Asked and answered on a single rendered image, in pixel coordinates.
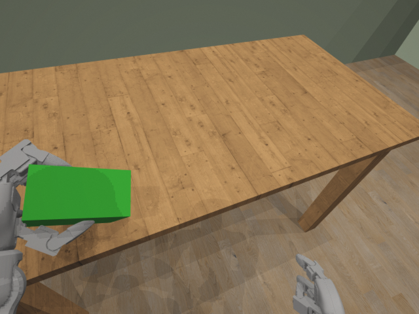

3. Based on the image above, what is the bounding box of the robot left forearm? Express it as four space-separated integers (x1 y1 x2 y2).
0 249 27 314

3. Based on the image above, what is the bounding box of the table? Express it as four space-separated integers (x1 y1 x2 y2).
0 35 419 314

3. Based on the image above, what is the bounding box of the left robot hand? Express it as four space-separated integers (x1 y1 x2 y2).
0 139 95 256

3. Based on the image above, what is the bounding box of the sponge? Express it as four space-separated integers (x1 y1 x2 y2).
22 164 131 227

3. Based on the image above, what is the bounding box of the right robot hand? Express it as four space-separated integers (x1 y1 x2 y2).
293 254 345 314

